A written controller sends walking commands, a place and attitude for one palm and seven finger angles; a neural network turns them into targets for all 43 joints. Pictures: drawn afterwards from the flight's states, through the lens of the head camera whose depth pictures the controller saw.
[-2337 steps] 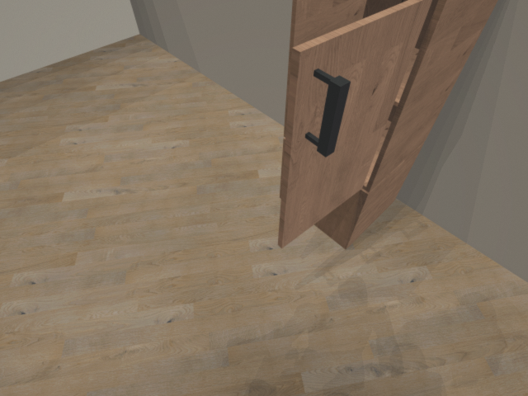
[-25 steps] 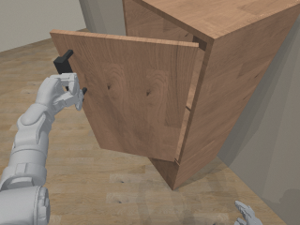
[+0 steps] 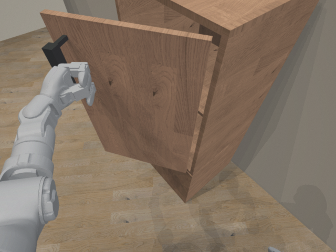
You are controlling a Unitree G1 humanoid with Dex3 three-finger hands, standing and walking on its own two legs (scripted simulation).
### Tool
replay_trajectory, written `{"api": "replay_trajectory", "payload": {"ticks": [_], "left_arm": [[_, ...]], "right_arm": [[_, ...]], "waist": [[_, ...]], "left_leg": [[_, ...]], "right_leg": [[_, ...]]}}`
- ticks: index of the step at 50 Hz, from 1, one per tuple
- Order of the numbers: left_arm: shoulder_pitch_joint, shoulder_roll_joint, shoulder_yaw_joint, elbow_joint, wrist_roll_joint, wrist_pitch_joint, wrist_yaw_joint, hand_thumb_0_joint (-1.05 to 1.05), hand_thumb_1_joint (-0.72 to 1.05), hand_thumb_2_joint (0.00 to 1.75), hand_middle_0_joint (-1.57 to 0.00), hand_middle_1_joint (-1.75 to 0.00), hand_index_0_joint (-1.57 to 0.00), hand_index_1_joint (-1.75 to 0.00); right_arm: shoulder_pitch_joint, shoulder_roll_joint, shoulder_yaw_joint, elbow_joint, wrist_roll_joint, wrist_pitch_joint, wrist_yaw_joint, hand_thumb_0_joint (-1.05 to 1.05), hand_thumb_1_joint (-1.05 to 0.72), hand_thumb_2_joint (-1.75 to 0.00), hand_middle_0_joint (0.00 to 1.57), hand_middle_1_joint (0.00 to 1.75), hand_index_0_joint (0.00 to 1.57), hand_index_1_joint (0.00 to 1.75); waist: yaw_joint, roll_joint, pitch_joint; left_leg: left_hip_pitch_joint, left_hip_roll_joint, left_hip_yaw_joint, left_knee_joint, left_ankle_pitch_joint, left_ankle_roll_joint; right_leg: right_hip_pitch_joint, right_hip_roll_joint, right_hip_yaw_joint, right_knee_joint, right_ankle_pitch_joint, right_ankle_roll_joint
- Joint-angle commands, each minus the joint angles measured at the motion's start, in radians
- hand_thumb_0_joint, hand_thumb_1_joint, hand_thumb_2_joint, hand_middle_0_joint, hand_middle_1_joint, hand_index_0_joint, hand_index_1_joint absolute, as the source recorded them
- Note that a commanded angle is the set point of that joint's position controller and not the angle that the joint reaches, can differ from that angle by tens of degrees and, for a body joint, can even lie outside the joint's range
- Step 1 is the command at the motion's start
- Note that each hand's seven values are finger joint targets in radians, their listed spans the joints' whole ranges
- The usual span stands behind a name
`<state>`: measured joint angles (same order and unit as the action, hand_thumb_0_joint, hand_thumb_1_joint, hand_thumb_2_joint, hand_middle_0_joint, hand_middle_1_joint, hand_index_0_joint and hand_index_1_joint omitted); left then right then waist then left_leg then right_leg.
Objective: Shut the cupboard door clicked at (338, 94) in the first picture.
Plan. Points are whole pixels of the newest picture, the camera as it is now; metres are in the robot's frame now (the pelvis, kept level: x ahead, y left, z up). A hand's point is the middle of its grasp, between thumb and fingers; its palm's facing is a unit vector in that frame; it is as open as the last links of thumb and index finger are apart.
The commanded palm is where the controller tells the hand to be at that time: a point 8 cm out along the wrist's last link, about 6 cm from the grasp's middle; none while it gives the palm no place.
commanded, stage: push the door shut along its arc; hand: left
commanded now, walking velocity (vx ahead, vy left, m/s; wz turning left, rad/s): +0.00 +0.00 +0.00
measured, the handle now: (69, 69) +0.52 +0.23 +0.15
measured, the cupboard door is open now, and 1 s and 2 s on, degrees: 33 17 12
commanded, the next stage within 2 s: pull the fist back off the door in 0.90 s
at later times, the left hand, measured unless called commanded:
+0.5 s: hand (108, 72) +0.50 +0.13 +0.15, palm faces -0.36 -0.93 -0.02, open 3.0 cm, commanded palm +0.51 +0.18 +0.15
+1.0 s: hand (126, 65) +0.52 +0.09 +0.16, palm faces -0.43 -0.90 -0.02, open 3.6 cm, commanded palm +0.55 +0.12 +0.15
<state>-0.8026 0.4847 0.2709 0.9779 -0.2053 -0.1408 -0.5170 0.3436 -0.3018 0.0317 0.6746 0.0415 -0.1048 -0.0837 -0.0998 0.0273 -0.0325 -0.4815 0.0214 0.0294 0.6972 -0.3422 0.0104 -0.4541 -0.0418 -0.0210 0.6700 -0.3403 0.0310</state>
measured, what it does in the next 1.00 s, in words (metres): stands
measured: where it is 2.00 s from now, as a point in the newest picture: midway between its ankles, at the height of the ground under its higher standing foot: outside the picture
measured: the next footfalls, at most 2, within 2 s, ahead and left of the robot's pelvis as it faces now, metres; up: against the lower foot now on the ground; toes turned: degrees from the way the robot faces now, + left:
none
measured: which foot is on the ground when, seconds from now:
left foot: down 0.00-1.00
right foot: down 0.00-1.00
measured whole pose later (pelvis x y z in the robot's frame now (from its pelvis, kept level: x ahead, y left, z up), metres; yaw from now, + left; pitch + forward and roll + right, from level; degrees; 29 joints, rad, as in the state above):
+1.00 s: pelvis +0.00 -0.01 -0.02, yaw +0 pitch +16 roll -1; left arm -1.27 0.54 0.17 1.29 -0.14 -0.11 -0.54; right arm 0.36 -0.31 0.02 0.75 -0.01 -0.10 -0.07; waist -0.19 0.03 -0.04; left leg -0.74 0.04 0.01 0.85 -0.39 0.00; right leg -0.71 -0.02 -0.03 0.81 -0.38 0.02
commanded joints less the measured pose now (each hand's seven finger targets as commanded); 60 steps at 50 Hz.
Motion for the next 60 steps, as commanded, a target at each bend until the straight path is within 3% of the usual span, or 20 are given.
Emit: {"api": "replay_trajectory", "payload": {"ticks": [1, 3, 5, 14, 20, 23, 31, 33, 35, 38, 39, 41, 50, 51, 52, 53, 54, 55, 57, 60], "left_arm": [[-0.587, 0.209, 0.005, -0.185, -0.01, -0.073, -0.007, 0.0, 0.9, 0.9, -1.3, -1.5, -1.3, -1.5], [-0.608, 0.19, -0.008, -0.176, -0.013, -0.078, -0.01, 0.0, 0.9, 0.9, -1.3, -1.5, -1.3, -1.5], [-0.619, 0.247, 0.039, -0.105, -0.006, -0.069, -0.011, 0.0, 0.9, 0.9, -1.3, -1.5, -1.3, -1.5], [-0.687, 0.324, 0.079, -0.037, 0.029, -0.078, -0.021, 0.0, 0.9, 0.9, -1.3, -1.5, -1.3, -1.5], [-0.775, 0.314, 0.045, -0.01, 0.036, -0.066, -0.04, 0.0, 0.9, 0.9, -1.3, -1.5, -1.3, -1.5], [-0.812, 0.252, 0.001, -0.001, 0.025, -0.058, -0.049, 0.0, 0.9, 0.9, -1.3, -1.5, -1.3, -1.5], [-0.893, 0.28, 0.008, 0.024, 0.039, -0.042, -0.055, 0.0, 0.9, 0.9, -1.3, -1.5, -1.3, -1.5], [-0.931, 0.209, -0.045, 0.032, 0.027, -0.041, -0.056, 0.0, 0.9, 0.9, -1.3, -1.5, -1.3, -1.5], [-0.952, 0.224, -0.04, 0.035, 0.04, -0.04, -0.053, 0.0, 0.9, 0.9, -1.3, -1.5, -1.3, -1.5], [-0.995, 0.166, -0.077, 0.028, 0.028, -0.041, -0.054, 0.0, 0.9, 0.9, -1.3, -1.5, -1.3, -1.5], [-0.995, 0.204, -0.051, 0.038, 0.039, -0.038, -0.053, 0.0, 0.9, 0.9, -1.3, -1.5, -1.3, -1.5], [-1.009, 0.153, -0.086, 0.033, 0.042, -0.035, -0.055, 0.0, 0.9, 0.9, -1.3, -1.5, -1.3, -1.5], [-1.087, 0.136, -0.095, 0.088, 0.046, -0.025, -0.042, 0.0, 0.9, 0.9, -1.3, -1.5, -1.3, -1.5], [-1.124, 0.249, 0.188, 0.085, -0.029, 0.0, 0.17, 0.0, 0.9, 0.9, -1.3, -1.5, -1.3, -1.5], [-1.073, 0.169, 0.106, 0.085, 0.006, 0.014, 0.265, 0.0, 0.9, 0.9, -1.3, -1.5, -1.3, -1.5], [-1.054, 0.138, 0.126, 0.079, 0.014, 0.009, 0.352, 0.0, 0.9, 0.9, -1.3, -1.5, -1.3, -1.5], [-1.013, 0.082, 0.106, 0.073, 0.046, 0.0, 0.43, 0.0, 0.9, 0.9, -1.3, -1.5, -1.3, -1.5], [-1.003, 0.089, 0.111, 0.018, 0.093, -0.027, 0.513, 0.0, 0.9, 0.9, -1.3, -1.5, -1.3, -1.5], [-0.94, 0.037, 0.029, -0.036, 0.2, -0.085, 0.585, 0.0, 0.9, 0.9, -1.3, -1.5, -1.3, -1.5], [-0.884, 0.074, 0.042, 0.001, 0.211, -0.1, 0.544, 0.0, 0.9, 0.9, -1.3, -1.5, -1.3, -1.5]], "right_arm": [[0.043, -0.163, -0.066, -0.086, 0.001, -0.043, -0.009, 0.0, -0.9, -0.9, 0.2, 0.3, 0.2, 0.3], [0.052, -0.165, -0.068, -0.081, -0.002, -0.043, -0.008, 0.0, -0.9, -0.9, 0.2, 0.3, 0.2, 0.3], [0.067, -0.173, -0.068, -0.07, -0.006, -0.037, -0.008, 0.0, -0.9, -0.9, 0.2, 0.3, 0.2, 0.3], [0.103, -0.181, -0.075, -0.078, -0.014, -0.013, -0.001, 0.0, -0.9, -0.9, 0.2, 0.3, 0.2, 0.3], [0.126, -0.185, -0.079, -0.057, -0.017, -0.001, -0.002, 0.0, -0.9, -0.9, 0.2, 0.3, 0.2, 0.3], [0.14, -0.183, -0.082, -0.044, -0.019, 0.0, -0.004, 0.0, -0.9, -0.9, 0.2, 0.3, 0.2, 0.3], [0.156, -0.192, -0.085, -0.011, -0.029, -0.003, -0.003, 0.0, -0.9, -0.9, 0.2, 0.3, 0.2, 0.3], [0.158, -0.187, -0.082, -0.002, -0.03, -0.005, -0.003, 0.0, -0.9, -0.9, 0.2, 0.3, 0.2, 0.3], [0.16, -0.193, -0.084, 0.003, -0.034, -0.007, 0.0, 0.0, -0.9, -0.9, 0.2, 0.3, 0.2, 0.3], [0.167, -0.19, -0.084, 0.018, -0.036, -0.014, -0.001, 0.0, -0.9, -0.9, 0.2, 0.3, 0.2, 0.3], [0.165, -0.195, -0.086, 0.019, -0.039, -0.013, 0.001, 0.0, -0.9, -0.9, 0.2, 0.3, 0.2, 0.3], [0.161, -0.19, -0.089, 0.019, -0.04, -0.017, 0.001, 0.0, -0.9, -0.9, 0.2, 0.3, 0.2, 0.3], [0.178, -0.196, -0.086, 0.05, -0.048, -0.024, 0.001, 0.0, -0.9, -0.9, 0.2, 0.3, 0.2, 0.3], [0.218, -0.148, -0.065, 0.019, -0.034, -0.032, 0.011, 0.0, -0.9, -0.9, 0.2, 0.3, 0.2, 0.3], [0.224, -0.136, -0.06, 0.01, -0.038, -0.037, 0.035, 0.0, -0.9, -0.9, 0.2, 0.3, 0.2, 0.3], [0.242, -0.13, -0.07, 0.006, -0.045, -0.038, 0.048, 0.0, -0.9, -0.9, 0.2, 0.3, 0.2, 0.3], [0.252, -0.119, -0.072, 0.003, -0.054, -0.036, 0.066, 0.0, -0.9, -0.9, 0.2, 0.3, 0.2, 0.3], [0.266, -0.118, -0.075, 0.003, -0.072, -0.031, 0.084, 0.0, -0.9, -0.9, 0.2, 0.3, 0.2, 0.3], [0.281, -0.11, -0.085, -0.003, -0.087, -0.021, 0.119, 0.0, -0.9, -0.9, 0.2, 0.3, 0.2, 0.3], [0.277, -0.125, -0.096, -0.011, -0.07, 0.009, 0.122, 0.0, -0.9, -0.9, 0.2, 0.3, 0.2, 0.3]], "waist": [[-0.051, 0.042, -0.347], [-0.052, 0.063, -0.383], [-0.058, 0.002, -0.365], [-0.065, 0.003, -0.439], [-0.089, 0.048, -0.45], [-0.107, 0.052, -0.465], [-0.123, 0.043, -0.476], [-0.138, 0.068, -0.457], [-0.139, 0.073, -0.47], [-0.154, 0.098, -0.487], [-0.145, 0.096, -0.493], [-0.155, 0.084, -0.504], [-0.179, 0.063, -0.492], [-0.122, 0.12, -0.508], [-0.123, 0.126, -0.548], [-0.133, 0.033, -0.555], [-0.124, 0.033, -0.539], [-0.115, 0.055, -0.546], [-0.11, 0.103, -0.592], [-0.098, 0.047, -0.593]], "left_leg": [[0.277, -0.007, -0.051, -0.062, 0.271, 0.016], [0.301, -0.007, -0.053, -0.049, 0.299, 0.016], [0.254, -0.006, -0.055, -0.042, 0.293, 0.017], [0.206, -0.008, -0.045, 0.005, 0.341, 0.02], [0.205, -0.01, -0.042, 0.031, 0.328, 0.019], [0.221, -0.012, -0.036, 0.045, 0.353, 0.024], [0.203, -0.012, -0.045, 0.063, 0.314, 0.024], [0.213, -0.015, -0.042, 0.071, 0.327, 0.027], [0.227, -0.012, -0.056, 0.074, 0.32, 0.022], [0.256, -0.013, -0.052, 0.087, 0.343, 0.025], [0.262, -0.01, -0.061, 0.091, 0.343, 0.02], [0.262, -0.012, -0.059, 0.095, 0.338, 0.023], [0.244, -0.013, -0.066, 0.112, 0.325, 0.027], [0.133, 0.004, -0.078, 0.092, 0.32, 0.011], [0.139, 0.0, -0.078, 0.072, 0.331, 0.004], [0.143, 0.007, -0.085, 0.076, 0.364, 0.007], [0.139, 0.006, -0.072, 0.071, 0.376, 0.005], [0.141, 0.004, -0.067, 0.074, 0.393, 0.003], [0.203, 0.004, -0.063, 0.078, 0.448, 0.0], [0.202, -0.002, -0.045, 0.051, 0.421, 0.001]], "right_leg": [[-0.036, 0.051, -0.032, -0.061, 0.26, -0.048], [-0.049, 0.053, -0.034, -0.047, 0.27, -0.052], [-0.046, 0.054, -0.033, -0.044, 0.283, -0.049], [-0.045, 0.058, -0.022, -0.007, 0.351, -0.044], [-0.09, 0.065, -0.02, -0.005, 0.341, -0.045], [-0.116, 0.071, -0.028, 0.004, 0.353, -0.046], [-0.149, 0.076, -0.03, 0.006, 0.323, -0.047], [-0.181, 0.079, -0.041, 0.016, 0.319, -0.049], [-0.206, 0.08, -0.039, 0.017, 0.3, -0.05], [-0.234, 0.081, -0.05, 0.03, 0.301, -0.052], [-0.242, 0.084, -0.046, 0.03, 0.295, -0.053], [-0.256, 0.082, -0.045, 0.032, 0.293, -0.051], [-0.301, 0.088, -0.057, 0.048, 0.269, -0.05], [-0.204, 0.072, -0.029, 0.012, 0.268, -0.041], [-0.163, 0.074, -0.031, 0.021, 0.285, -0.034], [-0.15, 0.078, -0.047, 0.026, 0.308, -0.027], [-0.157, 0.082, -0.045, 0.021, 0.316, -0.021], [-0.154, 0.08, -0.045, 0.024, 0.327, -0.021], [-0.158, 0.084, -0.045, 0.037, 0.35, -0.028], [-0.069, 0.088, -0.03, 0.012, 0.405, -0.036]]}}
